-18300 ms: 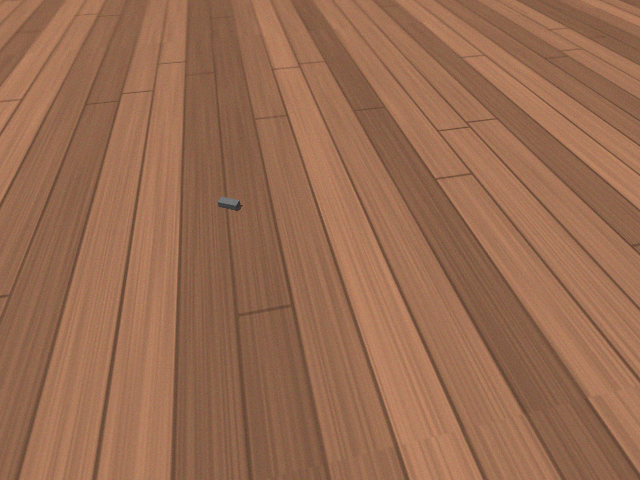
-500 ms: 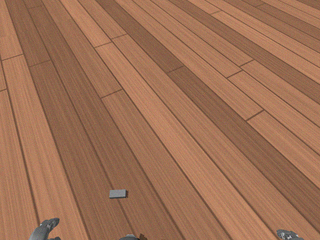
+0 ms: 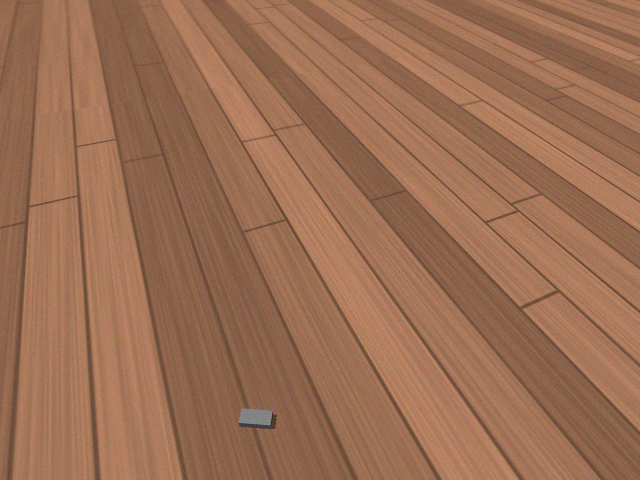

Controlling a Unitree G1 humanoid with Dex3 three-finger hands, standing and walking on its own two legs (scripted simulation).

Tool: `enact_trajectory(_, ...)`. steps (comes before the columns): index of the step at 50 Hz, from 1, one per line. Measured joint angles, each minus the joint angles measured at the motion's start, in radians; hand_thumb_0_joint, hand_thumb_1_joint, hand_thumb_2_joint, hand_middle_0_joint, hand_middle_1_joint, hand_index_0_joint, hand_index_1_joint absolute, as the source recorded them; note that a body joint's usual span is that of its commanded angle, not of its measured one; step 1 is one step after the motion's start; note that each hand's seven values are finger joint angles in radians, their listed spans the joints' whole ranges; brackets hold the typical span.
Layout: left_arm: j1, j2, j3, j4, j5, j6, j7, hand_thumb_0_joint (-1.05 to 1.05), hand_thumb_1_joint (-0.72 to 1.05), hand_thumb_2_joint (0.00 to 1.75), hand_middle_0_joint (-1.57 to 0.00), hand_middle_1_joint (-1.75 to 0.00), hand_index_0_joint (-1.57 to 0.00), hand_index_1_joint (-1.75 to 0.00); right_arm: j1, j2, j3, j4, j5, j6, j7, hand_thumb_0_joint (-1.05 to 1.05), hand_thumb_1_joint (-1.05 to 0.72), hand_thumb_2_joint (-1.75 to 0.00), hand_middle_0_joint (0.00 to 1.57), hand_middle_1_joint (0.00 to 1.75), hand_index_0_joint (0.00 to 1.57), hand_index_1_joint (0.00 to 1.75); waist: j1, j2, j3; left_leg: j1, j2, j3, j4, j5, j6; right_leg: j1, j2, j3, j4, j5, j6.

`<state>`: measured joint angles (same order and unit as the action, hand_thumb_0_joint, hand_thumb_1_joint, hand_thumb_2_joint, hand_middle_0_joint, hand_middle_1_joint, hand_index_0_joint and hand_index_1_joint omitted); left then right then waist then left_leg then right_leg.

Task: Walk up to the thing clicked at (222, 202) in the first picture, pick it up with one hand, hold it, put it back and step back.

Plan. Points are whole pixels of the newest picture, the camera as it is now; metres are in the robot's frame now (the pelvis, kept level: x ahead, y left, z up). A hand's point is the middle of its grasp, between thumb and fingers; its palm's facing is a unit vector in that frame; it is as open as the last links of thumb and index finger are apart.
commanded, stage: walk up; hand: left
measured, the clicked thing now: (256, 418) +0.48 +0.19 -0.75
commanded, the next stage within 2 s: none
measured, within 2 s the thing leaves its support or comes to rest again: neither
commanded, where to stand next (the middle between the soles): +0.08 -0.02 m, yaw -5 degrees
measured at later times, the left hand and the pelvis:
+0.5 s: hand out of the picture +0.14 +0.21 -0.15, palm faces -0.11 -0.91 -0.41, open 7.4 cm; pelvis +0.01 -0.04 -0.01, yaw -4 degrees
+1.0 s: hand out of the picture +0.08 +0.25 -0.15, palm faces -0.04 -0.93 -0.36, open 7.4 cm; pelvis +0.02 -0.02 +0.00, yaw -1 degrees
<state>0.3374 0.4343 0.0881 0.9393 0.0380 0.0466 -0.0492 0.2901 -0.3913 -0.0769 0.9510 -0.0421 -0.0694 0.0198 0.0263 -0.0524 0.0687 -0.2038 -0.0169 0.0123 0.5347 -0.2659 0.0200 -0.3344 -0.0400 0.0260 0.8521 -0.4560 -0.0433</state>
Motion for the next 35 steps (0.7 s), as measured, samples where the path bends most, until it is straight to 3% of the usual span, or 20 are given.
enact_trajectory(2, -0.001, 0.014, -0.001, 0.002, -0.004, 0.009, -0.008, 0.01, 0.91, 0.9, -0.2, -0.3, -0.2, -0.29, 0.02, 0.008, 0.007, -0.004, 0.007, -0.006, -0.01, 0.0, -0.9, -0.9, 0.21, 0.3, 0.21, 0.3, -0.016, -0.011, -0.013, 0.027, 0.005, -0.007, -0.024, -0.006, 0.011, -0.061, 0.023, 0.025, 0.108, 0.023, 0.003)
enact_trajectory(4, -0.006, 0.031, 0.004, -0.007, -0.007, 0.003, -0.018, 0.01, 0.91, 0.9, -0.2, -0.3, -0.2, -0.29, 0.038, 0.015, 0.016, -0.007, 0.014, -0.011, -0.021, 0.0, -0.9, -0.9, 0.21, 0.3, 0.21, 0.3, -0.018, -0.03, -0.015, 0.06, 0.009, -0.006, -0.054, 0.004, 0.0, -0.108, 0.027, 0.058, 0.141, 0.075, 0.01)
enact_trajectory(10, -0.042, 0.045, 0.003, -0.005, -0.041, 0.001, -0.004, 0.01, 0.91, 0.9, -0.2, -0.3, -0.2, -0.29, 0.027, 0.017, 0.027, -0.015, 0.015, 0.004, -0.033, 0.0, -0.9, -0.9, 0.21, 0.3, 0.21, 0.3, -0.018, -0.063, 0.017, 0.108, 0.033, 0.019, -0.054, -0.023, -0.022, -0.167, 0.019, 0.13, 0.089, 0.181, 0.049)
enact_trajectory(14, -0.098, 0.003, -0.026, -0.002, -0.064, -0.008, 0.031, 0.01, 0.91, 0.9, -0.2, -0.3, -0.2, -0.29, -0.046, 0.006, 0.024, -0.06, 0.014, 0.065, -0.024, 0.01, -0.9, -0.9, 0.21, 0.3, 0.21, 0.3, -0.022, -0.029, 0.075, 0.065, 0.052, 0.035, 0.014, -0.061, -0.032, -0.127, 0.0, 0.058, -0.027, 0.157, 0.062)
enact_trajectory(16, -0.122, -0.019, -0.038, -0.007, -0.061, -0.017, 0.041, 0.01, 0.91, 0.9, -0.2, -0.3, -0.2, -0.29, -0.085, -0.002, 0.022, -0.086, 0.025, 0.089, -0.021, 0.01, -0.9, -0.9, 0.21, 0.3, 0.21, 0.3, -0.025, -0.002, 0.101, 0.024, 0.058, 0.042, 0.079, -0.095, -0.039, -0.076, 0.002, 0.008, -0.133, 0.195, 0.063)
enact_trajectory(18, -0.152, -0.046, -0.042, -0.007, -0.046, -0.028, 0.045, 0.01, 0.91, 0.9, -0.2, -0.3, -0.2, -0.29, -0.127, -0.018, 0.023, -0.094, 0.046, 0.103, -0.023, 0.0, -0.9, -0.9, 0.21, 0.3, 0.21, 0.3, -0.023, 0.05, 0.128, -0.031, 0.083, 0.04, 0.18, -0.143, -0.038, -0.041, 0.031, -0.021, -0.211, 0.257, 0.047)
enact_trajectory(19, -0.173, -0.064, -0.043, -0.012, -0.035, -0.028, 0.044, 0.01, 0.91, 0.9, -0.2, -0.3, -0.2, -0.29, -0.154, -0.025, 0.023, -0.093, 0.056, 0.107, -0.028, 0.0, -0.9, -0.9, 0.21, 0.3, 0.21, 0.3, -0.027, 0.086, 0.152, -0.064, 0.092, 0.015, 0.246, -0.145, -0.022, -0.05, 0.047, -0.033, -0.197, 0.253, 0.037)
enact_trajectory(22, -0.227, -0.087, -0.05, -0.059, -0.016, -0.017, 0.04, 0.01, 0.91, 0.9, -0.2, -0.3, -0.2, -0.29, -0.191, -0.012, 0.031, -0.095, 0.071, 0.108, -0.05, 0.0, -0.9, -0.9, 0.2, 0.29, 0.2, 0.3, -0.017, 0.105, 0.194, -0.162, 0.014, -0.046, 0.481, -0.312, -0.003, -0.08, 0.038, -0.027, -0.174, 0.25, 0.017)
enact_trajectory(25, -0.262, -0.093, -0.055, -0.092, -0.015, -0.014, 0.046, 0.01, 0.9, 0.9, -0.2, -0.3, -0.2, -0.3, -0.186, 0.009, 0.047, -0.082, 0.074, 0.105, -0.049, 0.0, -0.91, -0.9, 0.2, 0.29, 0.2, 0.3, -0.01, 0.098, 0.179, -0.204, -0.036, -0.066, 0.592, -0.332, -0.007, -0.1, 0.024, -0.023, -0.194, 0.27, 0.011)
enact_trajectory(28, -0.272, -0.099, -0.056, -0.098, -0.011, -0.031, 0.055, 0.01, 0.9, 0.9, -0.2, -0.3, -0.2, -0.3, -0.146, 0.017, 0.059, -0.053, 0.059, 0.104, -0.038, 0.0, -0.9, -0.9, 0.21, 0.29, 0.21, 0.3, -0.011, 0.103, 0.123, -0.17, -0.03, -0.077, 0.525, -0.289, -0.017, -0.108, 0.022, -0.042, -0.203, 0.271, 0.006)
enact_trajectory(32, -0.249, -0.095, -0.052, -0.1, -0.005, -0.045, 0.045, 0.01, 0.9, 0.9, -0.2, -0.3, -0.2, -0.3, -0.074, 0.018, 0.063, 0.003, 0.032, 0.094, -0.018, 0.0, -0.9, -0.9, 0.21, 0.3, 0.21, 0.3, -0.024, 0.092, 0.04, -0.058, 0.003, -0.045, 0.231, -0.303, -0.013, -0.095, 0.007, -0.079, -0.193, 0.252, 0.006)
enact_trajectory(34, -0.235, -0.076, -0.047, -0.086, -0.011, -0.04, 0.041, 0.01, 0.9, 0.9, -0.2, -0.3, -0.2, -0.3, -0.053, 0.028, 0.057, 0.034, 0.019, 0.083, -0.014, 0.0, -0.9, -0.9, 0.21, 0.3, 0.21, 0.3, -0.021, 0.043, 0.026, 0.0, -0.015, -0.018, 0.114, -0.141, -0.008, -0.081, -0.018, -0.062, -0.176, 0.242, 0.021)
enact_trajectory(35, -0.222, -0.067, -0.045, -0.073, -0.017, -0.035, 0.041, 0.0, 0.9, 0.9, -0.2, -0.3, -0.2, -0.3, -0.043, 0.033, 0.053, 0.044, 0.011, 0.081, -0.012, 0.0, -0.9, -0.9, 0.21, 0.3, 0.21, 0.3, -0.016, 0.017, 0.016, 0.023, -0.027, -0.003, 0.087, -0.113, -0.008, -0.074, -0.027, -0.043, -0.173, 0.232, 0.027)
